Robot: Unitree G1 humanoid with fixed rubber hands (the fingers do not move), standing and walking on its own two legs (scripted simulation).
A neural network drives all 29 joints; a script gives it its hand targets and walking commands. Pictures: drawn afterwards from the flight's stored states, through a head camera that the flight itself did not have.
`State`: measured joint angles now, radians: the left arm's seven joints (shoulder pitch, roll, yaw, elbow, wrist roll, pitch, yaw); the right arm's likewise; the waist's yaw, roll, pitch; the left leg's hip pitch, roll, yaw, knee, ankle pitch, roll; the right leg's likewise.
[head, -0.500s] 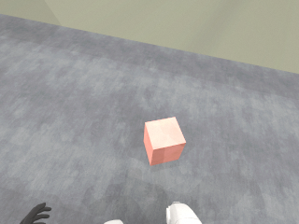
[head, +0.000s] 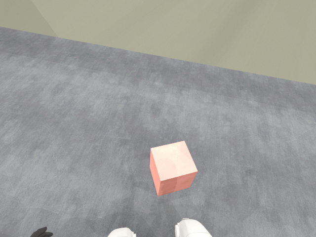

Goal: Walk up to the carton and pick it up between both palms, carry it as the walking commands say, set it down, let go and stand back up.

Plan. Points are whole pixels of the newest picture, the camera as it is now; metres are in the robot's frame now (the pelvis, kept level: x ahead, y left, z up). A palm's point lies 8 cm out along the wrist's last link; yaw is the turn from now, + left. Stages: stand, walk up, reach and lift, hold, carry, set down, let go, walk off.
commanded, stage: walk up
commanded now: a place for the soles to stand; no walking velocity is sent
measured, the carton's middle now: (170, 168) +0.56 -0.10 -0.61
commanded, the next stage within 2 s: none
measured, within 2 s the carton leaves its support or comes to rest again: neither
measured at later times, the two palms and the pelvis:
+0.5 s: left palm (46, 221) +0.17 +0.30 -0.10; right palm (293, 233) +0.15 -0.35 -0.08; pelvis +0.07 -0.02 -0.01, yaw -1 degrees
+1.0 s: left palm (50, 208) +0.20 +0.29 -0.09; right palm (289, 218) +0.18 -0.35 -0.08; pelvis +0.08 -0.02 -0.01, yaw -1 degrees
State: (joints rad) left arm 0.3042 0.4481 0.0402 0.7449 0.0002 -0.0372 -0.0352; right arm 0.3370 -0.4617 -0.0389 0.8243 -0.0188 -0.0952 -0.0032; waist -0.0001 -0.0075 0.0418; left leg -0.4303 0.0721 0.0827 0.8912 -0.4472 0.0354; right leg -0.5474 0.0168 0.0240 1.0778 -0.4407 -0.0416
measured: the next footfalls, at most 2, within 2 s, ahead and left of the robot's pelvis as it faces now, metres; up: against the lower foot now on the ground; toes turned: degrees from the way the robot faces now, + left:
right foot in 0.20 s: +0.17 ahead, -0.15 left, +0.00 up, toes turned +0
right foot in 1.70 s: +0.17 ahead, -0.19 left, +0.00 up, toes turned -2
